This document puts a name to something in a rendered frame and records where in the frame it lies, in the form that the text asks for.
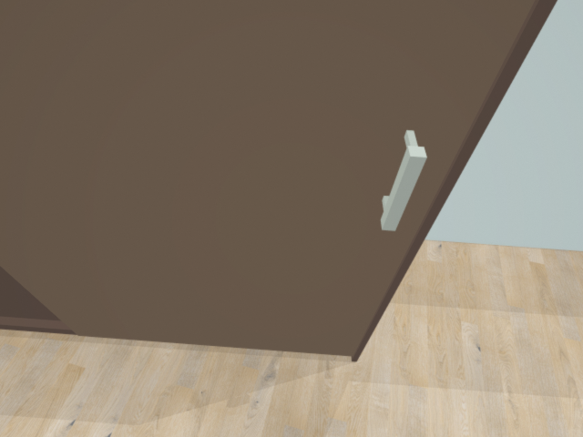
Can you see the handle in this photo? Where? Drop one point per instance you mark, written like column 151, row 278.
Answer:
column 409, row 171

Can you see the wardrobe door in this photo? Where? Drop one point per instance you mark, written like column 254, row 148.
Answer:
column 211, row 172
column 17, row 302

